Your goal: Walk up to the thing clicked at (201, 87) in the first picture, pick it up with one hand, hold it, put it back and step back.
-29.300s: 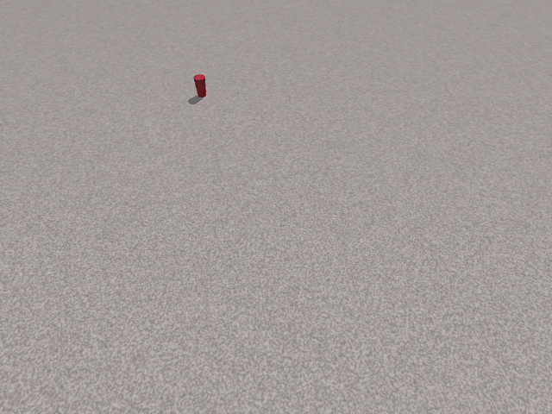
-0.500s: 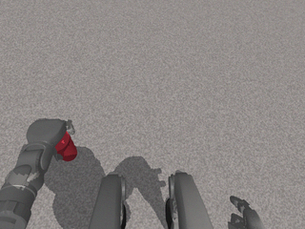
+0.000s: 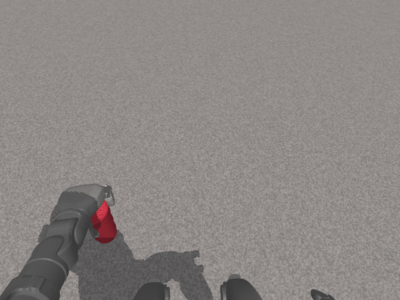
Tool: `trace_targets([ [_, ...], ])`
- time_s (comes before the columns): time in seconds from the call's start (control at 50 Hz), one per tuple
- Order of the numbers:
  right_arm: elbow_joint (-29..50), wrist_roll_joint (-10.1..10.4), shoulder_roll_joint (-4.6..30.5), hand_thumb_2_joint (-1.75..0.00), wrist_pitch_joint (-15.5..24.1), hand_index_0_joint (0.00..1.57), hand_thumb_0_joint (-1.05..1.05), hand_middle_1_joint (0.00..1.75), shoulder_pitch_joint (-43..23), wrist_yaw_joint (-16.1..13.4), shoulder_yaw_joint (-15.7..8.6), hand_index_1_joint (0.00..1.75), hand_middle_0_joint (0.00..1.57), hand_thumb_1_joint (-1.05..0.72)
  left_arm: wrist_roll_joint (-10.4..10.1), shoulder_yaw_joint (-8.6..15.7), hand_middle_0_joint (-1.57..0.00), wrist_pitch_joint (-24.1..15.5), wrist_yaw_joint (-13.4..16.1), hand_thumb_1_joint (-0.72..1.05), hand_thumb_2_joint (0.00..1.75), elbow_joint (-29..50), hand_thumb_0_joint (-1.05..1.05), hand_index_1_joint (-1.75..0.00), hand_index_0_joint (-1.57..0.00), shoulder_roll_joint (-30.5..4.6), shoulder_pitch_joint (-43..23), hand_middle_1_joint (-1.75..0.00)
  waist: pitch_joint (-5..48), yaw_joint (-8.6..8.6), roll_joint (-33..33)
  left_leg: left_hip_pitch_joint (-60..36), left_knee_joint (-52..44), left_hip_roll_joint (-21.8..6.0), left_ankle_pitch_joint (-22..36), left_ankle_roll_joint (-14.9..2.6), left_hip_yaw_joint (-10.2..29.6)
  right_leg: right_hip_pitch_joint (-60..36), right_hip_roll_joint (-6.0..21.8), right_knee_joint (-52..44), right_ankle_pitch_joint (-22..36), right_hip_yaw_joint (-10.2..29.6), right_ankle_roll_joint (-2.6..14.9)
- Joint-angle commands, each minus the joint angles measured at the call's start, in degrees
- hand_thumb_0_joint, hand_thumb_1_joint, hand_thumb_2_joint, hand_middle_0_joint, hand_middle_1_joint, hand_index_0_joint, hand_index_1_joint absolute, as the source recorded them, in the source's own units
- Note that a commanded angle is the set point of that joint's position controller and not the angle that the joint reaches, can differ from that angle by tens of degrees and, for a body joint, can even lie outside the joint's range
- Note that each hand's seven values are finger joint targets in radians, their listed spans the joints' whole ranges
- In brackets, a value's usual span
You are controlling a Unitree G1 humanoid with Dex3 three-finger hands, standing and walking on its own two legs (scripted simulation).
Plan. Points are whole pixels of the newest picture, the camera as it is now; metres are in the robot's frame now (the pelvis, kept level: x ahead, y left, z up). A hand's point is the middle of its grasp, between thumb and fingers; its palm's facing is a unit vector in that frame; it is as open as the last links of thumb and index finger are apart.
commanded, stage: lift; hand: left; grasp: from above
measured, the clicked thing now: (99, 223) +0.33 +0.23 -0.15
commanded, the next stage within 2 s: hold in 0.34 s
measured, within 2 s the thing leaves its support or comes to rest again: neither
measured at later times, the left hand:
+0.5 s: hand (83, 203) +0.32 +0.23 -0.01, palm faces -0.44 -0.08 -0.89, open 9.2 cm
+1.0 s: hand (81, 196) +0.32 +0.22 +0.02, palm faces -0.46 -0.06 -0.89, open 9.2 cm
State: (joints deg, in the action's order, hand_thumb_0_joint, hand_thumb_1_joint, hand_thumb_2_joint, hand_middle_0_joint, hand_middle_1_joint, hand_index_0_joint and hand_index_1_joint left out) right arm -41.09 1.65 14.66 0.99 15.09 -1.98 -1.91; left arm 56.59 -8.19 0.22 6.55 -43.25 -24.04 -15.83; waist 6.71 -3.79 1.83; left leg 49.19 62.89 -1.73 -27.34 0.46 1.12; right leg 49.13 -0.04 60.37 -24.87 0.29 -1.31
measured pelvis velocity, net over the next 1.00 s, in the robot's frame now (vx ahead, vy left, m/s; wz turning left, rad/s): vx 0.03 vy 0.00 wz -0.02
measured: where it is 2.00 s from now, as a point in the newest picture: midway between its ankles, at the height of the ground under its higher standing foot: outside the picture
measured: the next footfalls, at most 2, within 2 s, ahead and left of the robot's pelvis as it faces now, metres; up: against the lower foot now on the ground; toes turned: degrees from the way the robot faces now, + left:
none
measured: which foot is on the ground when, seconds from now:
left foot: down 0.00-1.00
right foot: down 0.00-1.00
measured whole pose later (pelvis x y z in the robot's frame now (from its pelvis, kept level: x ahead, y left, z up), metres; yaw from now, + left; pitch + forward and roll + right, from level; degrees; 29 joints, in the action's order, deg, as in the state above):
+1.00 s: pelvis +0.03 +0.00 +0.07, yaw -1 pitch +3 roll +0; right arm -39.3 2.6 15.2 -1.3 12.9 -1.8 -2.5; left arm 56.8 -11.5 0.4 -0.2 -38.7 -22.7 -14.0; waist 2.0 -0.9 2.3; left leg 21.0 35.9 -1.0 -17.9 0.2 -1.3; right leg 22.4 0.8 35.3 -16.1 2.1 -1.5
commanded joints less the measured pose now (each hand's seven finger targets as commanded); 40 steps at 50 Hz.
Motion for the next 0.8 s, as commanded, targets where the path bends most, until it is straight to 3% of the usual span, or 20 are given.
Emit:
trace_targets([
  [0.0,5.7,0.1,8.2,-0.91,1.8,0.20,0.00,0.30,1.2,-0.4,-2.5,0.30,0.20,-0.93,0.7,5.1,-0.99,0.3,3.3,0.49,0.88,10.4,0.00,-0.75,-0.96,-13.3,-18.0,-0.71,16.4,0.43,1.2,-14.6,-13.3,2.8,12.2,-1.04,-1.3,-13.8,-1.4,-14.1,11.2,-0.3,1.56],
  [0.16,6.5,0.2,8.1,-0.91,1.7,0.20,0.00,0.30,-0.4,-0.5,-2.7,0.30,0.20,-0.92,0.8,4.7,-0.96,0.5,3.4,0.46,0.87,11.8,0.00,-0.72,-0.94,-13.0,-18.2,-0.69,15.0,1.69,2.6,-22.2,-20.4,2.6,12.4,-0.47,-1.1,-18.8,-1.5,-19.8,10.3,-0.2,1.78],
  [0.22,6.3,0.3,7.6,-0.91,1.8,0.20,0.00,0.30,-0.9,-0.6,-2.5,0.30,0.20,-0.92,0.3,3.0,-0.94,0.8,3.0,0.45,0.88,11.4,0.00,-0.74,-0.92,-10.6,-18.8,-0.72,14.1,1.02,0.4,-22.5,-21.7,2.7,12.5,-0.63,-1.1,-20.8,-1.4,-21.8,10.5,0.5,1.43],
  [0.26,6.2,0.3,7.9,-0.91,1.8,0.20,0.00,0.30,-1.4,-0.8,-2.8,0.30,0.20,-0.92,-0.1,3.6,-0.94,1.1,3.0,0.45,0.89,10.6,0.00,-0.73,-0.92,-11.6,-18.6,-0.71,13.8,1.36,0.5,-24.4,-22.7,2.7,13.7,-0.60,-1.7,-22.0,-1.4,-23.1,11.6,0.5,1.40],
  [0.3,6.2,0.5,7.9,-0.91,1.9,0.20,0.00,0.30,-1.3,-0.7,-2.7,0.30,0.20,-0.92,-0.5,2.2,-0.92,1.1,2.5,0.45,0.89,10.0,0.00,-0.76,-0.91,-9.8,-18.5,-0.74,12.5,1.00,0.2,-25.6,-24.0,2.5,14.1,-0.43,-1.3,-22.1,-1.6,-23.4,11.8,0.0,1.58],
  [0.4,6.5,0.6,8.1,-0.91,1.8,0.20,0.00,0.30,-2.0,-0.6,-2.9,0.30,0.20,-0.91,-0.4,2.2,-0.95,0.9,1.4,0.47,0.96,10.5,0.00,-0.80,-0.93,-10.3,-18.1,-0.78,12.5,1.83,-0.2,-28.8,-25.9,2.6,18.2,-0.38,-1.6,-25.0,-1.7,-25.0,15.3,-0.2,1.73],
  [0.42,6.4,0.7,7.8,-0.91,1.7,0.20,0.00,0.30,-1.8,-0.6,-2.7,0.30,0.20,-0.92,-0.4,1.3,-0.94,1.0,1.1,0.46,0.95,10.5,0.00,-0.80,-0.92,-9.0,-18.7,-0.78,13.0,1.19,-0.8,-29.1,-25.9,2.6,19.3,-0.40,-1.4,-25.7,-1.7,-25.1,16.4,-0.1,1.61],
  [0.48,6.4,0.7,8.3,-0.90,1.6,0.20,0.00,0.30,-2.1,-0.6,-3.0,0.30,0.20,-0.91,-0.5,3.1,-0.98,0.6,0.8,0.51,0.89,11.4,0.00,-0.72,-0.96,-11.6,-19.6,-0.70,12.6,1.98,0.9,-30.9,-26.8,2.7,21.3,-0.15,-1.7,-26.4,-1.7,-25.6,17.8,-0.3,1.76],
  [0.54,6.6,0.8,8.1,-0.90,1.6,0.20,0.00,0.30,-2.7,-0.6,-2.9,0.30,0.20,-0.91,0.5,2.2,-0.97,0.1,-0.4,0.53,0.86,11.9,0.00,-0.71,-0.96,-10.9,-20.0,-0.69,11.7,1.67,0.9,-31.7,-28.1,2.6,21.3,-0.07,-1.5,-26.4,-1.9,-26.2,17.5,-0.3,1.95],
  [0.58,6.8,0.7,8.3,-0.90,1.5,0.20,0.00,0.30,-3.1,-0.6,-3.0,0.30,0.20,-0.91,0.9,3.0,-0.99,-0.1,-0.8,0.54,0.87,12.1,0.00,-0.70,-0.97,-12.0,-19.8,-0.69,12.3,2.38,1.4,-32.9,-28.3,2.6,22.8,-0.01,-1.6,-27.1,-1.9,-26.6,18.5,-0.3,2.03],
  [0.66,7.5,0.6,8.0,-0.90,1.3,0.20,0.00,0.30,-3.7,-0.4,-2.8,0.30,0.20,-0.90,0.2,2.5,-0.99,0.2,-1.1,0.56,0.91,13.3,0.00,-0.73,-0.98,-10.5,-19.4,-0.71,11.5,2.56,0.9,-32.9,-29.1,2.8,22.9,-0.18,-1.8,-29.0,-1.8,-27.7,19.1,0.0,1.84],
  [0.78,8.1,0.9,8.2,-0.90,0.7,0.20,0.00,0.30,-4.4,-0.3,-3.2,0.30,0.20,-0.91,0.5,2.9,-0.99,0.6,-2.7,0.55,0.91,14.3,0.00,-0.71,-0.98,-11.2,-17.7,-0.70,12.5,2.97,-0.4,-34.0,-29.8,3.0,25.2,-0.63,-2.3,-31.6,-1.6,-28.4,21.8,0.2,1.61],
])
